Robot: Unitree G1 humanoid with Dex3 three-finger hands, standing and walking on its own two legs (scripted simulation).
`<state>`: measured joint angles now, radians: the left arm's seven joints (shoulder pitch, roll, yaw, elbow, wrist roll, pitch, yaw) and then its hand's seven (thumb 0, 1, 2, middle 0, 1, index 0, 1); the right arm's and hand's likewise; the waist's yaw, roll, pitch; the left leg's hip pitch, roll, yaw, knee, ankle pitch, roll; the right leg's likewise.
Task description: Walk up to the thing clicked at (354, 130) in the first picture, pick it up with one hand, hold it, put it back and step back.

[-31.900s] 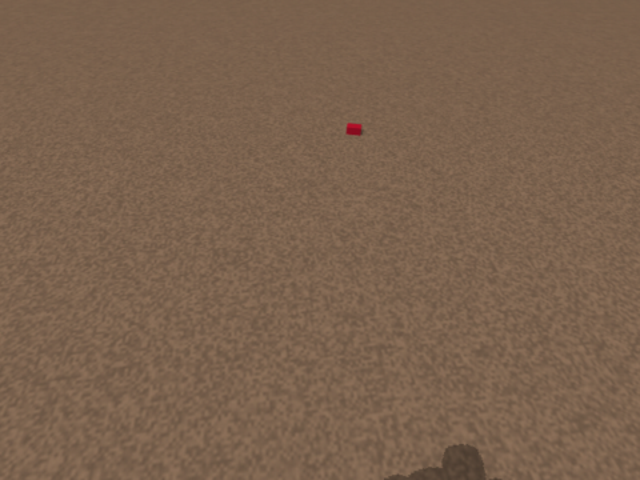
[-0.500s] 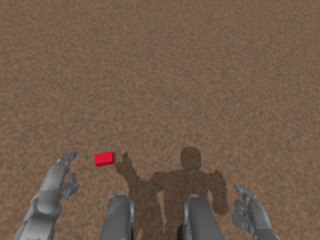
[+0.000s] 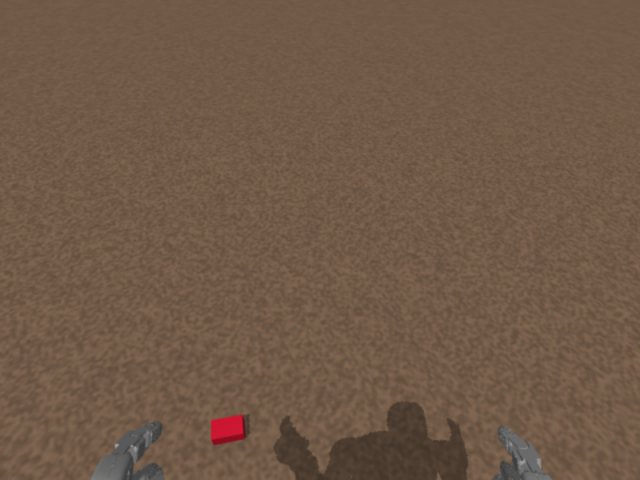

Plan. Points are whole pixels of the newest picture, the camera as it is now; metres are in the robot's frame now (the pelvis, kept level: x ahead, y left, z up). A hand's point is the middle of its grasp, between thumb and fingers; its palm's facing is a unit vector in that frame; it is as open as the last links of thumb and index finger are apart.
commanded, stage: home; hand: left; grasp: from above
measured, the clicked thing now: (228, 429) +0.45 +0.24 -0.69
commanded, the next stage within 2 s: stand in 2.00 s
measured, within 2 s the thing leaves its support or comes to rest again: neither
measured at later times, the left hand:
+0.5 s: hand out of the picture +0.16 +0.18 -0.04, palm faces +0.07 -0.98 -0.20, open 7.4 cm
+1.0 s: hand out of the picture +0.16 +0.18 -0.04, palm faces +0.05 -0.98 -0.20, open 7.4 cm
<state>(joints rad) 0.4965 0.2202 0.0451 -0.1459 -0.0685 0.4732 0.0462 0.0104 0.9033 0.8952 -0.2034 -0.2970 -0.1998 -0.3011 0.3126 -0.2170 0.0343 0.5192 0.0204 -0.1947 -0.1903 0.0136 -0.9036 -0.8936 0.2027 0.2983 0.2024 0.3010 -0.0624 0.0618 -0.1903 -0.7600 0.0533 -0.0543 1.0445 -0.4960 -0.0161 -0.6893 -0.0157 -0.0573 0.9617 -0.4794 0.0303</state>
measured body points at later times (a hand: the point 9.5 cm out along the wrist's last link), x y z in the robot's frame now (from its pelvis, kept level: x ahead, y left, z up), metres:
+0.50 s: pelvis +0.00 +0.00 +0.01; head +0.02 +0.00 +0.46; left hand +0.15 +0.23 -0.02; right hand +0.17 -0.24 -0.05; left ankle +0.01 +0.12 -0.68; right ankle +0.00 -0.14 -0.68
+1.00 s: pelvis +0.00 +0.00 +0.00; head +0.02 +0.00 +0.45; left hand +0.16 +0.23 -0.02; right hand +0.16 -0.24 -0.06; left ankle +0.01 +0.12 -0.68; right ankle +0.00 -0.14 -0.68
